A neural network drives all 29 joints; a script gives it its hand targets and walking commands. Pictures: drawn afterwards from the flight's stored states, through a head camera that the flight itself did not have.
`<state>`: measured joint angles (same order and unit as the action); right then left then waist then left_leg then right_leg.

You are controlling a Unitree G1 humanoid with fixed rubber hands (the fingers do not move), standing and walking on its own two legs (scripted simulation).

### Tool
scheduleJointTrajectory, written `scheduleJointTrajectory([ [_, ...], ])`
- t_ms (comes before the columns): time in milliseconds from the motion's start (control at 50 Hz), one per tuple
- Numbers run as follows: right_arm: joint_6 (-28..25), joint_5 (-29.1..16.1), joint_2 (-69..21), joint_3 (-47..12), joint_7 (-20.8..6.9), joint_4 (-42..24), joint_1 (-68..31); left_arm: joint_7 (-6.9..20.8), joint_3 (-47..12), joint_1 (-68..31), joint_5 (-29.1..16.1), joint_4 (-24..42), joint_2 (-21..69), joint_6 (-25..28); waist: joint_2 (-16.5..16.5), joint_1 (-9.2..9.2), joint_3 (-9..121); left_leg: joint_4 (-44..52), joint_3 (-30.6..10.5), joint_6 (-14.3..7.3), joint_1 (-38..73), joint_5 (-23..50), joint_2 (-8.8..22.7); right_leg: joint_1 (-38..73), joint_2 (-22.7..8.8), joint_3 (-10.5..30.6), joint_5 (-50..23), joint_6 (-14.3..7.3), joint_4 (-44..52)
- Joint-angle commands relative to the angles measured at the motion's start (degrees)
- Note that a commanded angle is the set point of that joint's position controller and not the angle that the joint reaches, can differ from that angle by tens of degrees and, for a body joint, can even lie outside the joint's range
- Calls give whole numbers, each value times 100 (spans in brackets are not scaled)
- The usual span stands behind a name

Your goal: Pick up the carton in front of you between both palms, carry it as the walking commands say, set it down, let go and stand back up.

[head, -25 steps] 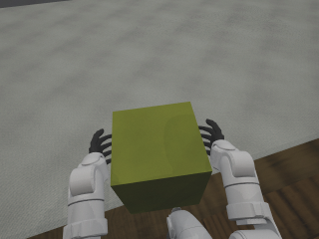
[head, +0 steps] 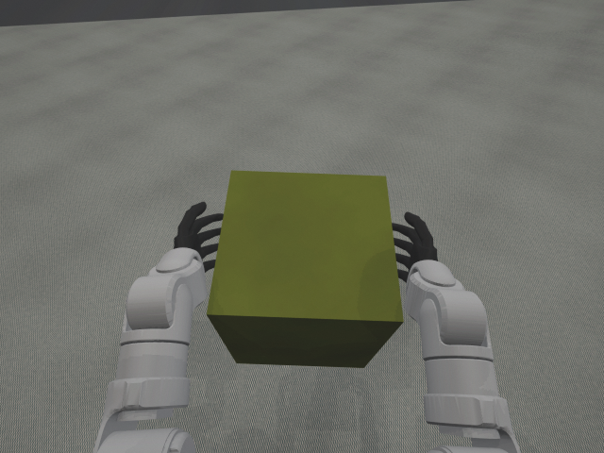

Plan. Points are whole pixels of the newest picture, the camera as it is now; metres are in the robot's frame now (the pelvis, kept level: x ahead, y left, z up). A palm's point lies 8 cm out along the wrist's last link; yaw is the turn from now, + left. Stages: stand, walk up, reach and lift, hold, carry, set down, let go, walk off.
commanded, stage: carry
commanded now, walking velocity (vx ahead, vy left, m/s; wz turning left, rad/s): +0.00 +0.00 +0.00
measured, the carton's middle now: (304, 278) +0.36 -0.01 +0.03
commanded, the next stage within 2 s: none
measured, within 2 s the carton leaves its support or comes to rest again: neither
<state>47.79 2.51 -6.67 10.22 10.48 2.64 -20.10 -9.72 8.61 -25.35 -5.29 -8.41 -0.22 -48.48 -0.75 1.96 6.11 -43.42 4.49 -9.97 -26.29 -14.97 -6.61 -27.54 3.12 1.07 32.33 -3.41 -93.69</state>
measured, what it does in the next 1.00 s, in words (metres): goes down: right foot 0.15 m lower, then left foot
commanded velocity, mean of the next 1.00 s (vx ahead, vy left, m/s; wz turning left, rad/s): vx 0.00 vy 0.00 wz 0.00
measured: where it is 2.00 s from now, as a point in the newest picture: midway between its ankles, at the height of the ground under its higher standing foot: (296, 398)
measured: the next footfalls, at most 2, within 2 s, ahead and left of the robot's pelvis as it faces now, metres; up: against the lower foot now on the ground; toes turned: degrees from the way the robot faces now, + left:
right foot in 0.26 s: +0.41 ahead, -0.08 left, -0.15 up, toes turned -7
left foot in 0.52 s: +0.54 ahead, +0.10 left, -0.15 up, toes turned -11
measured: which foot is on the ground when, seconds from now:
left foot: down 0.00-0.24, up 0.26-0.50, down 0.52-1.00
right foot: up 0.00-0.24, down 0.26-0.54, up 0.56-0.84, down 0.86-1.00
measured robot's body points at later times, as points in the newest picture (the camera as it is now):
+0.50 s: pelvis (298, 324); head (268, 73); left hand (218, 214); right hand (340, 201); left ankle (272, 403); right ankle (325, 432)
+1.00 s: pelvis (290, 266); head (282, 45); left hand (235, 141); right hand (356, 140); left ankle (271, 398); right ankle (321, 390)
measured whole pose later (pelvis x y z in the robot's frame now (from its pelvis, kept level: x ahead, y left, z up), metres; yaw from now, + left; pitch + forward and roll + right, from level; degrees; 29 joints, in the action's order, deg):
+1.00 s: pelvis +0.50 +0.01 -0.13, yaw -5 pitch +2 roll +0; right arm 57.4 0.1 -3.0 9.2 8.4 2.4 -22.1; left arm -8.6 10.3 -20.1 3.8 -1.0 5.8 -56.9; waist 1.4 0.9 6.9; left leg -31.1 2.0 -2.3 -15.3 -17.6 -1.7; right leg -17.7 1.6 -3.8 15.1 -3.3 -30.8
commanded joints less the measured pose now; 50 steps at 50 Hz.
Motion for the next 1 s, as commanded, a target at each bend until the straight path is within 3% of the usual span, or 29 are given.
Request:
scheduleJointTrajectory([
  [0,75,-2262,-4096,-4157,-315,-1219,-3624,123,-1897,-1539,202,573,3980,-93,-477,691,1884,-518,-3749,-774,4190,3809,1991,-4114,-603,395,-589,209,2116],
  [20,75,-2461,-4159,-4252,-363,-1238,-3778,108,-1852,-1709,212,657,3933,-39,-478,679,1364,-116,-3704,-844,3010,3888,1735,-3203,-438,135,-1204,235,3231],
  [40,90,-2496,-4257,-4212,-429,-1026,-3891,102,-1803,-1560,325,391,3914,5,-389,579,1162,236,-3356,-673,2023,3408,1484,-2044,-334,2,-1903,236,3840],
  [60,31,-2614,-4493,-4297,-514,-911,-4014,115,-1916,-1834,336,748,4051,105,5,454,1271,-72,-3191,-608,1375,2305,1460,-1134,-328,65,-2747,178,4227],
  [80,-19,-2700,-4737,-4354,-616,-901,-4106,175,-2118,-1948,279,914,4249,184,218,256,1515,-488,-2605,-478,862,926,1411,-305,-367,-83,-4411,68,4228],
  [100,-57,-2768,-4848,-4343,-703,-881,-4064,239,-2289,-2421,58,1278,4373,246,-35,383,1452,-1089,-2041,-338,672,109,984,83,-568,-27,-5830,13,5212],
  [120,-90,-2788,-4923,-4298,-742,-919,-4042,242,-2354,-2393,-17,1275,4423,259,370,102,1303,-1352,-1386,-41,133,37,676,1049,-255,-490,-6108,-1,6017],
  [160,-72,-2610,-4734,-4204,-755,-641,-3745,200,-2484,-2291,117,1265,4319,313,279,-229,1429,-2429,-454,369,177,1087,477,2236,-75,-652,-6174,46,6942],
  [180,-74,-2435,-4664,-4137,-738,-538,-3548,217,-2610,-2101,178,1288,4341,287,96,-262,1459,-3097,-378,520,135,1027,465,2624,-228,-616,-6245,31,7335],
  [200,-55,-2189,-4566,-3977,-688,-306,-3249,246,-2728,-1881,212,1185,4285,243,-485,-434,1380,-4265,-143,745,-482,-976,106,3287,-723,-297,-7139,-200,7717],
  [220,-48,-1885,-4327,-3706,-605,-193,-2931,270,-2950,-1791,-6,1219,4144,196,-765,-461,1734,-5538,-114,967,-1778,-3183,-159,4707,-1837,720,-10072,-668,6491],
  [240,2,-1526,-3985,-3300,-491,64,-2436,264,-3092,-1686,-204,1082,3977,161,-737,-561,2434,-5884,-679,965,-2582,-3297,95,5662,-2677,1836,-10626,-1226,5462],
  [260,17,-1381,-4049,-3176,-425,33,-2121,246,-3238,-1733,-320,1244,4153,176,-804,-838,2717,-5682,-1117,1025,-3329,-2977,303,6023,-2889,2286,-9752,-1746,5440],
  [300,-62,-1316,-4079,-3165,-384,-410,-1976,289,-3624,-1903,-838,1532,4846,260,212,-927,3109,-3597,-1160,926,-2912,-1663,883,5397,-2509,2157,-8248,-1632,5524],
  [340,-211,-1147,-4120,-3085,-417,-562,-1965,456,-3989,-2375,-1198,1840,5265,352,302,-621,2903,-2251,-1025,939,-1988,-1117,924,4171,-2189,2056,-7990,-1600,5871],
  [400,-500,-1008,-4205,-3110,-489,-1195,-2157,643,-4351,-2531,-1495,1943,5647,522,-504,-565,2979,-224,-495,781,-44,-298,750,2839,-1593,828,-8090,-1215,5833],
  [440,-634,-960,-4173,-3179,-510,-1227,-2009,705,-4490,-2594,-1498,1984,5586,583,-537,-253,3077,1285,-39,757,1371,1817,475,2208,-1012,-175,-7139,-604,5159],
  [460,-695,-927,-4126,-3262,-523,-1308,-2009,717,-4510,-2570,-1457,1969,5502,603,-250,-140,3072,1434,-452,553,2440,3226,913,1379,-827,-346,-5237,-257,4842],
  [480,-699,-795,-3924,-3315,-536,-1061,-1819,726,-4365,-2327,-1278,1682,5329,556,853,-159,3272,1128,-1733,37,3664,6402,2078,292,-522,-411,-2011,133,4438],
  [500,-701,-706,-3779,-3349,-543,-953,-1679,729,-4322,-2225,-1197,1562,5152,519,1360,-206,3550,830,-2578,-382,4359,8289,2944,-262,-353,-185,127,348,3987],
  [520,-653,-728,-3747,-3282,-552,-836,-1631,732,-4259,-2140,-1131,1396,5101,493,1129,-146,3366,861,-2210,-484,4296,8219,2718,-347,-287,-23,308,290,4101],
  [540,-637,-873,-3869,-3393,-560,-976,-1789,730,-4274,-2329,-1193,1665,5101,454,1091,-43,3044,916,-2232,-457,4329,8226,2649,-612,-248,-62,355,292,4062],
  [600,-482,-1112,-4011,-3662,-633,-1102,-1901,656,-3939,-1875,-891,1393,5123,340,868,-96,2552,1036,-1834,-158,4219,7559,2113,-830,-256,-111,-207,401,4345],
  [660,-196,-1253,-3967,-3892,-727,-1060,-2016,557,-3480,-1114,-368,874,5020,156,570,-105,2370,1180,-1528,99,3891,7517,1940,-391,-89,-348,-776,496,5080],
  [720,89,-1375,-4112,-3973,-810,-1010,-2410,546,-3307,-1208,-74,776,5024,-96,685,-78,2129,1397,-1248,313,3151,6564,1758,368,15,-563,-1441,500,5739],
  [800,441,-1502,-4247,-3874,-880,-749,-2908,552,-3239,-1862,-3,1105,4922,-391,591,-135,1869,1344,-835,471,1900,3904,1392,1784,-373,-383,-3091,294,6843],
  [860,700,-1490,-4157,-3659,-758,-617,-3269,512,-3220,-2583,-202,1383,4721,-616,-395,-179,1774,1406,-811,679,912,161,1182,2563,-1490,463,-6074,-295,6441],
  [900,867,-1458,-4087,-3527,-637,-754,-3535,473,-3171,-2781,-331,1406,4673,-758,-530,-208,1608,1541,-725,689,1103,-39,1040,2114,-1577,557,-4778,-413,6604],
  [980,1139,-1356,-4056,-3219,-520,-403,-3635,452,-3051,-3120,-472,1307,4598,-1028,-219,-170,1524,1458,-778,741,1365,502,1151,1683,-1268,432,-4064,-249,6732],
])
